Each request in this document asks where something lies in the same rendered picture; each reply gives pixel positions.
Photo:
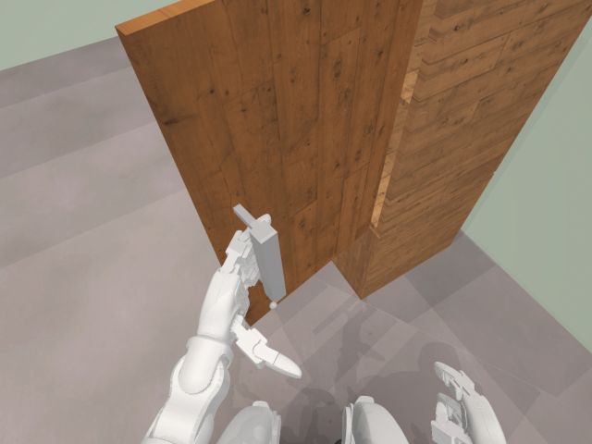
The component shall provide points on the robot left hand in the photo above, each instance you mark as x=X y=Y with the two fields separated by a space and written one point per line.
x=227 y=293

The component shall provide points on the robot left forearm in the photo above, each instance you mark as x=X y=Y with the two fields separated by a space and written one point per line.
x=199 y=383

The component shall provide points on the robot left thigh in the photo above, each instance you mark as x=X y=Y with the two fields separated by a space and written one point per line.
x=252 y=425

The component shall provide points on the robot right hand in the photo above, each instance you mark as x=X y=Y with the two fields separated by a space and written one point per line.
x=473 y=421

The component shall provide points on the cupboard door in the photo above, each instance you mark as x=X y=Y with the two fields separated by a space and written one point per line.
x=285 y=107

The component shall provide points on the handle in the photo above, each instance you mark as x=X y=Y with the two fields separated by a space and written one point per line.
x=267 y=253

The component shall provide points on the robot thigh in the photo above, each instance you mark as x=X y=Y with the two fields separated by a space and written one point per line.
x=252 y=425
x=370 y=423

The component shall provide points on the robot right thigh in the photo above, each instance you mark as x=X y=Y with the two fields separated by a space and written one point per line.
x=370 y=423

